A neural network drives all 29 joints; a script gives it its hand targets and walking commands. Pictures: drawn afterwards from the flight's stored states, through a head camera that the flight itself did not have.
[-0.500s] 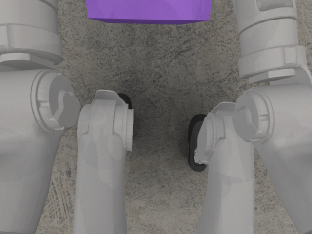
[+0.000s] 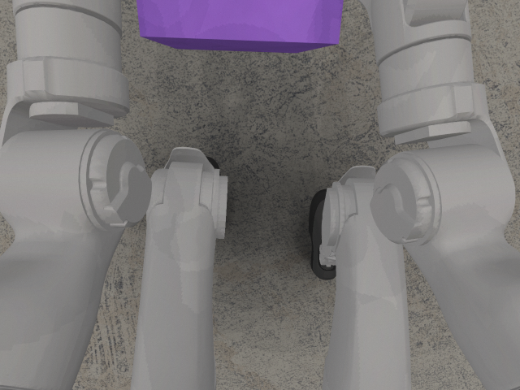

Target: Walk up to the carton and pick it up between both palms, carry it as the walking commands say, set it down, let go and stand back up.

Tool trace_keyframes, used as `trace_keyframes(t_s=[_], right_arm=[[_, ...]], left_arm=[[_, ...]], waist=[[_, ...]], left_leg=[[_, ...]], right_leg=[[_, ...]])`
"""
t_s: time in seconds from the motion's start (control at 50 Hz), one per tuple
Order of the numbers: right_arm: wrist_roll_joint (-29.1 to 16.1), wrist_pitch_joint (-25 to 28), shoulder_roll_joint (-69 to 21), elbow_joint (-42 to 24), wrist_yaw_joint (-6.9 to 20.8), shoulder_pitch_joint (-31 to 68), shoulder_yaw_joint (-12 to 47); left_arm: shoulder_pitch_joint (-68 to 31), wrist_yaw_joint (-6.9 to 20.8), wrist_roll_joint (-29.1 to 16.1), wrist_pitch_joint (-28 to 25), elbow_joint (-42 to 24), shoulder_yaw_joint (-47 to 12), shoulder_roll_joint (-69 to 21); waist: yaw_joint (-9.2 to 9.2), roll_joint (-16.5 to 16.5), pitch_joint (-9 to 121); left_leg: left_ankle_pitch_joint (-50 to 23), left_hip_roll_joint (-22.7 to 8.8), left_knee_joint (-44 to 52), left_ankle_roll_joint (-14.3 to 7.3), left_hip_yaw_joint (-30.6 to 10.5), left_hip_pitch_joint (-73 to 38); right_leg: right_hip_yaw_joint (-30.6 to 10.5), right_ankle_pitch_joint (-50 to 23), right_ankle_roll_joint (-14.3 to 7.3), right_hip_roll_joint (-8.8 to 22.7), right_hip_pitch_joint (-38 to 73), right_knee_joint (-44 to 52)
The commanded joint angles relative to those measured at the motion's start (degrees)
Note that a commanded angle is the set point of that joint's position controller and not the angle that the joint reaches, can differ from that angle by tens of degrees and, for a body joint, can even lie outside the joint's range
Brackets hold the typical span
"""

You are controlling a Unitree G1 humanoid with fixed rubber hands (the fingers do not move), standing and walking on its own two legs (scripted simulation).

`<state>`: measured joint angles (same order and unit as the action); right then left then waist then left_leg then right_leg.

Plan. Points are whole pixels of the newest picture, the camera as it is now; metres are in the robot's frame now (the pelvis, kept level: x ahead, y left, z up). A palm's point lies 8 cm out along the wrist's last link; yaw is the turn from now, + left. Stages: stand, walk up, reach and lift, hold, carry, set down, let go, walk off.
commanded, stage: reach and lift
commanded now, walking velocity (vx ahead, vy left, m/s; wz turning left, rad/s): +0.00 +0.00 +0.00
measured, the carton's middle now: out of the picture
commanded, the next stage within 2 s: none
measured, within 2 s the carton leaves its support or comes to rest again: neither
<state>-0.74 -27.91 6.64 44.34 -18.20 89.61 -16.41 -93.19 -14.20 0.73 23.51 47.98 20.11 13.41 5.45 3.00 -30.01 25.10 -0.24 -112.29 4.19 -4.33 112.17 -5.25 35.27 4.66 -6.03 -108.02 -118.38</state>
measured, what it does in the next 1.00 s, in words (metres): rises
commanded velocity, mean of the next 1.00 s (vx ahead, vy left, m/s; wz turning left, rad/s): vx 0.00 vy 0.00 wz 0.00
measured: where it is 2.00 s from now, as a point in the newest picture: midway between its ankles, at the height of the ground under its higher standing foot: (264, 234)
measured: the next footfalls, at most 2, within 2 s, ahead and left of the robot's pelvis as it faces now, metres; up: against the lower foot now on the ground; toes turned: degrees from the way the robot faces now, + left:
none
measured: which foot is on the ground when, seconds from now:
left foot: down 0.00-1.00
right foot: down 0.00-1.00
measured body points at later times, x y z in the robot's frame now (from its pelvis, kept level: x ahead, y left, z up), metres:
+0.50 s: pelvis -0.02 +0.00 +0.04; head +0.31 +0.04 +0.34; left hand +0.57 +0.21 +0.00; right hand +0.57 -0.05 -0.02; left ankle +0.17 +0.15 -0.40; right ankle +0.12 -0.13 -0.40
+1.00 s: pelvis -0.02 +0.00 +0.09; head +0.28 +0.03 +0.41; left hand +0.55 +0.20 +0.07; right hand +0.55 -0.06 +0.05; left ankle +0.17 +0.15 -0.40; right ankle +0.12 -0.13 -0.40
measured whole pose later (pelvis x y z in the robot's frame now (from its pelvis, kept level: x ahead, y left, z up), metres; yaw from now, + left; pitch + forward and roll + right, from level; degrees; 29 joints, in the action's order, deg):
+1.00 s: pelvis -0.02 +0.00 +0.09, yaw +0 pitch +16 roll +1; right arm 3.4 -31.3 3.6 43.5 -18.7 83.8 -19.0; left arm -87.2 -16.7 1.0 26.4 47.1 19.0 10.6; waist 4.6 2.7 -29.9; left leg 20.8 1.2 -94.4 4.2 -4.4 89.4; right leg -5.9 29.9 4.1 -5.8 -86.2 -100.5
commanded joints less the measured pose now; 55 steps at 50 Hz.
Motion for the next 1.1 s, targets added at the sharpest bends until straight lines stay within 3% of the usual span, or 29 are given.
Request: trace_keyframes(t_s=[0.0, 0.06, 0.1, 0.16, 0.22, 0.26, 0.28, 0.3, 0.34, 0.36, 0.38, 0.4, 0.42, 0.46, 0.6, 0.62, 0.64, 0.66, 0.7, 0.72, 0.74, 0.76, 0.78, 0.84, 0.92, 0.94, 0.98, 1.04, 1.08], right_arm=[[-5.4, 4.3, -57.7, -20.4, 25.3, 53.5, 24.2], [-5.0, 4.0, -58.3, -19.6, 25.4, 51.5, 23.5], [-3.8, 3.9, -57.1, -19.1, 25.4, 53.5, 21.9], [-5.3, 3.7, -58.2, -20.9, 25.7, 54.4, 23.3], [-3.2, 3.6, -56.9, -19.3, 26.1, 55.0, 21.5], [-3.7, 3.4, -57.1, -19.8, 26.5, 55.0, 20.6], [-3.2, 3.6, -57.9, -17.7, 26.8, 53.8, 20.6], [-4.7, 3.3, -58.1, -24.4, 26.6, 56.1, 22.8], [-3.8, 2.9, -58.9, -19.5, 26.6, 53.0, 22.1], [-3.5, 2.8, -58.6, -18.5, 26.6, 51.0, 21.4], [-1.9, 3.0, -57.9, -14.6, 26.9, 51.2, 18.8], [-3.9, 3.5, -57.1, -21.8, 27.0, 53.7, 20.6], [-4.1, 3.5, -58.5, -20.8, 27.5, 53.6, 21.3], [-3.4, 2.7, -58.1, -20.1, 27.6, 52.9, 21.2], [-3.7, 3.0, -59.7, -18.5, 27.9, 50.2, 20.5], [-3.1, 2.6, -59.7, -17.9, 27.9, 48.9, 20.6], [-0.9, 2.5, -60.3, -13.2, 27.6, 46.0, 18.3], [-2.1, 3.1, -59.6, -18.5, 27.6, 49.9, 19.8], [-3.3, 2.5, -62.0, -20.4, 28.1, 48.2, 22.2], [-5.8, 2.8, -61.2, -24.5, 27.7, 51.9, 24.7], [-5.6, 2.4, -61.6, -21.0, 27.8, 49.7, 23.4], [-5.4, 3.0, -61.1, -22.9, 27.7, 52.2, 24.5], [-6.2, 3.2, -60.5, -27.1, 27.6, 54.0, 24.7], [-4.6, 2.6, -62.2, -19.7, 27.8, 50.3, 22.2], [-2.3, 2.3, -62.9, -14.2, 28.4, 45.7, 19.8], [-3.1, 2.4, -62.9, -17.4, 28.4, 46.0, 20.9], [-2.4, 2.6, -63.6, -17.5, 28.4, 46.0, 21.5], [-4.9, 3.0, -63.0, -23.5, 28.0, 46.0, 24.7], [-6.3, 2.8, -63.3, -24.0, 27.9, 50.2, 26.3]], left_arm=[[-30.0, 28.4, -5.5, 4.1, -2.9, -25.2, -65.8], [-33.7, 28.7, -7.0, 3.8, -7.3, -26.8, -65.5], [-30.3, 28.8, -5.6, 4.9, -1.6, -24.2, -67.1], [-32.5, 28.6, -6.7, 4.9, -5.8, -25.6, -67.1], [-26.4, 28.8, -3.0, 6.0, 4.1, -20.8, -68.0], [-28.2, 28.8, -4.1, 5.9, 0.4, -21.9, -67.9], [-29.5, 28.7, -3.5, 5.3, -0.4, -22.3, -67.8], [-31.8, 28.4, -6.4, 5.6, -6.0, -26.0, -69.8], [-29.5, 28.4, -4.6, 6.0, -2.4, -24.3, -67.5], [-30.3, 28.4, -5.9, 6.0, -3.3, -26.0, -70.0], [-30.2, 28.4, -3.7, 6.0, 0.4, -23.2, -68.7], [-27.9, 28.2, -4.4, 6.5, -2.1, -25.2, -71.2], [-26.2, 27.9, -3.1, 6.3, -1.3, -23.6, -70.8], [-30.0, 28.1, -5.3, 6.5, -3.5, -25.4, -70.8], [-26.2, 27.9, -3.4, 6.5, -2.7, -24.2, -70.9], [-27.6, 28.0, -5.0, 6.2, -2.8, -24.9, -71.9], [-27.3, 28.3, -3.9, 6.2, -0.3, -23.3, -71.0], [-22.6, 28.5, -2.2, 6.7, 2.6, -21.6, -71.3], [-31.0, 28.0, -6.4, 6.0, -9.8, -28.1, -73.4], [-29.4, 27.7, -6.6, 5.9, -10.0, -27.3, -71.2], [-30.9, 27.4, -6.7, 6.3, -10.6, -28.8, -71.2], [-26.5, 27.4, -5.4, 6.7, -4.2, -26.3, -72.1], [-24.8, 27.2, -6.0, 6.9, -5.2, -27.1, -73.7], [-23.1, 27.3, -3.8, 7.2, -0.1, -23.1, -72.5], [-22.9, 27.8, -2.5, 6.5, 1.1, -21.4, -72.0], [-25.7, 28.1, -3.5, 5.9, -4.9, -23.9, -71.9], [-21.5, 28.1, -2.4, 6.0, -1.1, -22.2, -72.2], [-22.8, 27.9, -6.0, 6.3, -7.6, -28.3, -75.3], [-21.3, 27.7, -5.4, 6.3, -5.0, -25.6, -72.4]], waist=[[0.46, -1.9, 139.4], [0.25, -1.9, 140.4], [-1.10, -1.2, 137.9], [-0.11, -1.6, 144.5], [1.01, -2.0, 135.8], [-1.01, -3.0, 137.9], [0.86, -2.1, 135.3], [-2.43, -1.9, 146.1], [0.03, -1.8, 143.4], [-2.86, -3.8, 144.3], [-1.66, -3.6, 136.1], [-2.03, -5.4, 142.5], [0.04, -4.8, 142.8], [-3.18, -2.8, 143.1], [-0.95, -4.7, 140.8], [-3.72, -3.8, 140.1], [-3.60, -2.5, 136.2], [-0.79, -2.3, 137.7], [-3.46, -2.8, 148.8], [-0.85, -2.5, 152.5], [-2.55, -3.3, 150.7], [0.27, -2.1, 145.7], [-1.25, -1.2, 148.6], [0.46, -2.2, 139.8], [-0.86, -1.0, 134.0], [-0.72, -1.3, 141.6], [-0.31, 0.7, 138.4], [-1.57, -3.2, 150.8], [0.35, 1.2, 143.6]], left_leg=[[-20.2, 8.5, 9.8, -1.1, 11.7, -55.2], [-19.9, 8.9, 11.1, -1.1, 11.5, -55.7], [-15.4, 8.7, 12.9, -1.2, 11.2, -55.7], [-17.5, 8.9, 13.1, -0.9, 12.0, -57.6], [-13.1, 8.7, 15.1, -1.5, 11.3, -55.7], [-12.7, 8.6, 15.9, -1.2, 10.8, -59.0], [-13.1, 9.0, 15.2, -1.4, 11.1, -55.8], [-17.0, 9.3, 15.6, -1.2, 9.5, -64.9], [-16.8, 9.3, 16.3, -1.1, 10.6, -61.0], [-15.9, 9.1, 16.8, -0.4, 10.5, -64.6], [-11.7, 8.6, 17.4, -0.8, 9.5, -59.3], [-15.3, 8.9, 17.9, -0.7, 8.7, -68.5], [-16.0, 9.2, 18.2, -0.8, 9.3, -67.5], [-15.6, 9.4, 19.1, -0.6, 8.2, -68.2], [-14.5, 9.1, 21.3, -1.1, 8.1, -68.6], [-13.9, 9.0, 21.7, -0.9, 8.6, -68.9], [-11.6, 9.0, 22.3, -0.8, 8.9, -65.9], [-11.5, 9.4, 23.0, -1.5, 9.2, -64.9], [-17.4, 9.6, 23.5, -0.6, 7.7, -74.4], [-18.8, 9.7, 22.4, -1.1, 8.9, -73.6], [-16.7, 9.3, 23.8, -0.7, 7.6, -74.8], [-15.5, 9.4, 24.2, -1.0, 8.1, -72.0], [-16.0, 9.3, 24.4, -1.4, 6.6, -76.6], [-10.5, 9.4, 27.2, -1.4, 7.2, -73.5], [-8.9, 9.2, 28.3, -1.6, 7.9, -69.4], [-12.5, 9.6, 28.2, -1.6, 9.1, -71.8], [-12.2, 9.3, 28.5, -2.1, 8.3, -70.1], [-19.8, 9.5, 29.4, -0.9, 7.7, -80.6], [-15.3, 9.4, 29.7, -2.0, 7.1, -75.6]], right_leg=[[12.2, -17.7, -1.8, -4.9, 35.6, 20.0], [11.3, -17.7, -2.0, -4.8, 38.1, 21.6], [12.8, -14.0, -2.1, -4.7, 37.1, 23.0], [12.2, -16.8, -1.7, -4.5, 42.4, 23.0], [12.0, -11.0, -2.1, -4.1, 38.2, 24.9], [12.6, -11.6, -2.0, -4.4, 37.7, 25.6], [11.6, -11.5, -2.5, -4.4, 36.9, 25.6], [12.9, -16.0, -2.1, -5.0, 40.6, 25.2], [12.1, -15.6, -2.0, -4.9, 41.1, 25.9], [12.0, -14.7, -2.2, -4.5, 42.4, 27.9], [11.8, -10.9, -2.7, -4.6, 36.4, 27.0], [12.5, -13.0, -2.8, -4.8, 38.0, 27.5], [11.8, -13.3, -2.6, -4.7, 39.4, 28.3], [12.6, -13.8, -2.4, -4.7, 39.8, 28.8], [11.5, -13.4, -2.5, -4.6, 41.9, 30.7], [11.8, -12.8, -2.6, -4.4, 42.5, 32.3], [11.7, -10.8, -2.6, -4.8, 40.5, 32.8], [10.6, -10.8, -2.8, -4.6, 44.3, 33.8], [11.4, -17.2, -2.6, -5.1, 48.7, 33.6], [10.0, -17.6, -2.4, -5.0, 51.3, 33.6], [11.2, -17.3, -2.3, -5.3, 48.1, 32.9], [10.7, -14.8, -2.3, -4.9, 48.6, 33.8], [11.2, -16.2, -2.3, -5.1, 47.9, 33.5], [9.9, -10.6, -2.5, -4.3, 46.6, 36.7], [10.2, -9.0, -2.6, -4.5, 46.3, 38.2], [9.7, -11.9, -2.6, -4.7, 51.0, 39.2], [10.1, -12.1, -2.1, -4.8, 51.1, 38.9], [9.2, -18.9, -2.5, -4.7, 58.0, 40.7], [8.6, -15.2, -2.0, -4.2, 56.6, 40.8]])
